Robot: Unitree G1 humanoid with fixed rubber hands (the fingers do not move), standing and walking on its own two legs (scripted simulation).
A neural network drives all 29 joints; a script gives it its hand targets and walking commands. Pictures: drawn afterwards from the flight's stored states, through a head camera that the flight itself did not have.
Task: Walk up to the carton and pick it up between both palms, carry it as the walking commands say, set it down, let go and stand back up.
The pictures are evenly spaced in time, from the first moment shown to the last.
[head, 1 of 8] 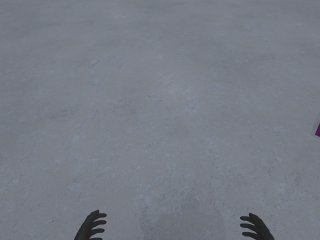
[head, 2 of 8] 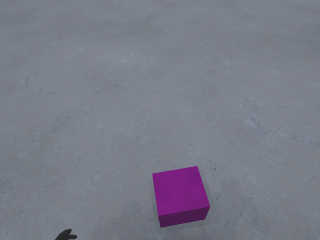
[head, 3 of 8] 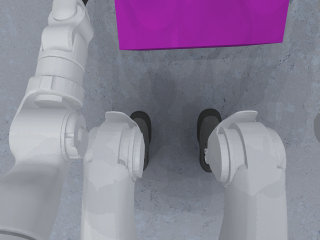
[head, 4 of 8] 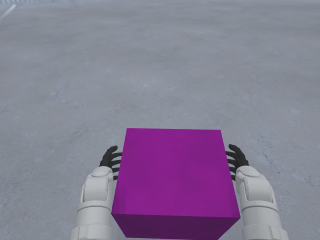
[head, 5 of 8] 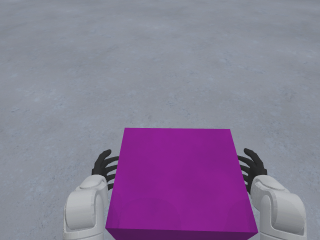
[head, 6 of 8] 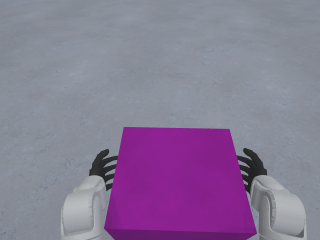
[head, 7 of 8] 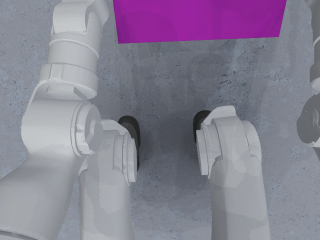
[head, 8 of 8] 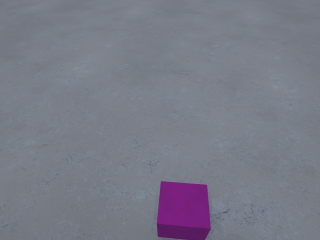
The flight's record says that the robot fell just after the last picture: no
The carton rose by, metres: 0.70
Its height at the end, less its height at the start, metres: +0.00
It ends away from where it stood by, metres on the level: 1.90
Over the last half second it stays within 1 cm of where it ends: yes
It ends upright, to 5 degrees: yes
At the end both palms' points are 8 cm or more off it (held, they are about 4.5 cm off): yes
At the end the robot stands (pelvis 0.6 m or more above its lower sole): yes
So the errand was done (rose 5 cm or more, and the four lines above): yes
